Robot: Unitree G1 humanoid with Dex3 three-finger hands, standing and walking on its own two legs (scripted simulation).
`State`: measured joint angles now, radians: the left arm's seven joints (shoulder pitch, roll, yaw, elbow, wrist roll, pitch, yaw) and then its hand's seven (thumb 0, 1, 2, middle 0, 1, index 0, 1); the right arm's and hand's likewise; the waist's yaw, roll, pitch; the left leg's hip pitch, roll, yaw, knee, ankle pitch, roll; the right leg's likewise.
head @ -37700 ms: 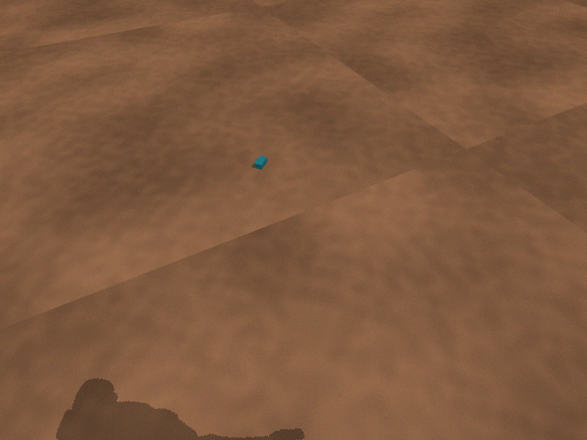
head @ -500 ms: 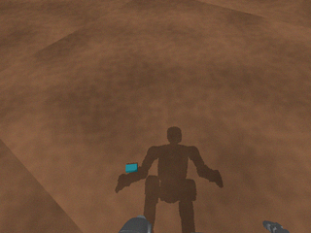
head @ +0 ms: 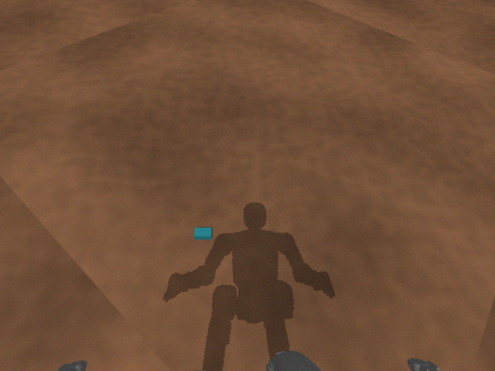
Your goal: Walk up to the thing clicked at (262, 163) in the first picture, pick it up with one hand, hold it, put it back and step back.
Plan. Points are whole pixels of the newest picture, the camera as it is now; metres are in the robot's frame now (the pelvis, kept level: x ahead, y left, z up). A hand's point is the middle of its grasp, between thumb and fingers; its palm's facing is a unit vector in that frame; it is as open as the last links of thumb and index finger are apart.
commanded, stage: step back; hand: left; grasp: from above
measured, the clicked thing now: (203, 233) +0.74 +0.19 -0.75
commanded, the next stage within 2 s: stand in 1.90 s
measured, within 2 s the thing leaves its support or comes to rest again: neither
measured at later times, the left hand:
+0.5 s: hand out of the picture -0.06 +0.24 -0.13, palm faces -0.01 -0.89 -0.45, open 7.4 cm
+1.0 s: hand out of the picture -0.30 +0.21 -0.15, palm faces -0.03 -0.92 -0.40, open 7.4 cm
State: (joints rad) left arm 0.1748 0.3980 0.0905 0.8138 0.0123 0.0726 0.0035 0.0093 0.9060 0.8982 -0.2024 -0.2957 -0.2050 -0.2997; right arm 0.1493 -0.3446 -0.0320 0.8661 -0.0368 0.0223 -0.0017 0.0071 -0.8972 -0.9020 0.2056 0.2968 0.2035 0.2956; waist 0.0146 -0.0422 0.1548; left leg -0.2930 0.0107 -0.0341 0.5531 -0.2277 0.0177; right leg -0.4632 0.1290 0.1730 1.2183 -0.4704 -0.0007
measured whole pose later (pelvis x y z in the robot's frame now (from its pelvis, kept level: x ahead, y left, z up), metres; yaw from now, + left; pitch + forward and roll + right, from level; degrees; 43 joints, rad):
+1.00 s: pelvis -0.34 -0.06 -0.01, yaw -3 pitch -3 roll -1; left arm 0.27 0.35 0.06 0.96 0.05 0.01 -0.01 0.01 0.91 0.90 -0.20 -0.30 -0.21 -0.30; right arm 0.13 -0.40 -0.06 0.88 -0.03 0.06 0.00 0.00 -0.90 -0.90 0.20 0.30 0.20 0.30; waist 0.05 0.05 0.08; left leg -0.45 0.01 -0.09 0.81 -0.42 0.01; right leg -0.19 0.03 0.05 0.63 -0.40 -0.02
